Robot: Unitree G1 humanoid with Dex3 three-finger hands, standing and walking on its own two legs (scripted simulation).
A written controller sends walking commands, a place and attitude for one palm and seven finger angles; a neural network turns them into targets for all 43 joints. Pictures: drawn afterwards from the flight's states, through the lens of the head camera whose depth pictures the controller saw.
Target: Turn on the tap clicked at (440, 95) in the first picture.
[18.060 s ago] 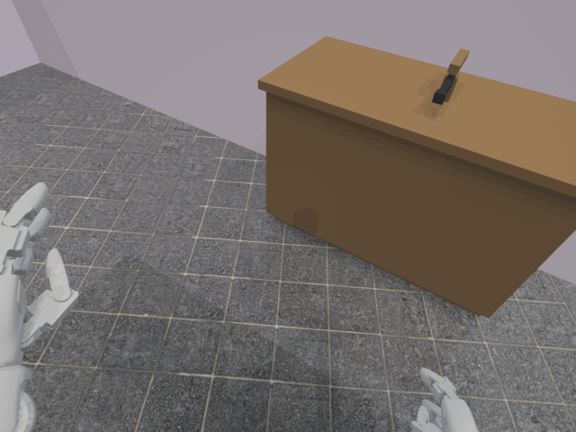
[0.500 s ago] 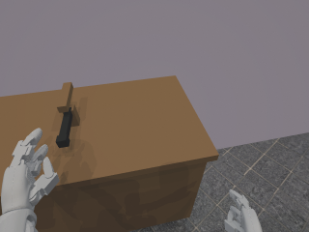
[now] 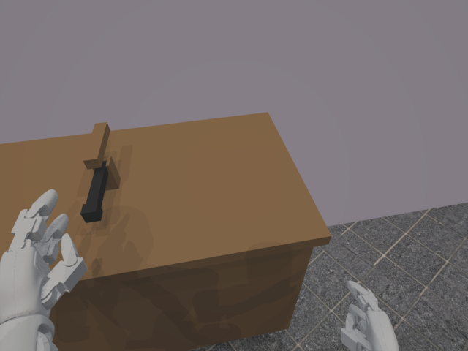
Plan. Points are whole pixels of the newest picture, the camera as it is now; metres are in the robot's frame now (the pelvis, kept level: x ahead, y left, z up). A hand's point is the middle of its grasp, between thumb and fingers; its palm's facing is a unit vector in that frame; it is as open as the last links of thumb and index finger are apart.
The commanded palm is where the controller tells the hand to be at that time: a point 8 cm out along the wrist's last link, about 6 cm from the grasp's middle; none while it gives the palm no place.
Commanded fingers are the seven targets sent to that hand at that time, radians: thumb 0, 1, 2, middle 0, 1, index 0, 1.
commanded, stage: turn the palm inward beside the body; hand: left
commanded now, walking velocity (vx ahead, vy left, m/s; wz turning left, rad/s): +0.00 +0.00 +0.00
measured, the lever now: (92, 212) +0.33 +0.33 +0.05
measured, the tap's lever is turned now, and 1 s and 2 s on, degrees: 0 0 0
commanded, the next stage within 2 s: reach beside the lever's end, fingers flat in 0.04 s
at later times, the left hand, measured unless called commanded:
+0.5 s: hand (81, 260) +0.20 +0.25 +0.13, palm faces +0.49 -0.86 -0.14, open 7.5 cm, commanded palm +0.16 +0.29 +0.13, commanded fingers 0.00 0.90 0.90 -0.20 -0.30 -0.20 -0.30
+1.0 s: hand (73, 240) +0.24 +0.29 +0.10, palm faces +0.52 -0.85 -0.12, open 7.6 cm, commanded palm +0.20 +0.33 +0.10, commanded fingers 0.00 0.90 0.90 -0.18 -0.24 -0.18 -0.24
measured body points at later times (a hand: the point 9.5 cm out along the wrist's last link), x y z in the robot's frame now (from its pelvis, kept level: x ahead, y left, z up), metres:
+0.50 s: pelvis +0.01 +0.01 +0.00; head +0.00 -0.01 +0.45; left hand +0.16 +0.29 +0.14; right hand +0.20 -0.22 -0.07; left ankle +0.04 +0.14 -0.71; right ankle -0.03 -0.07 -0.71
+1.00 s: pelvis -0.01 +0.01 +0.00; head -0.01 +0.01 +0.45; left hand +0.21 +0.33 +0.11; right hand +0.17 -0.23 -0.08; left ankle +0.04 +0.14 -0.71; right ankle -0.03 -0.07 -0.71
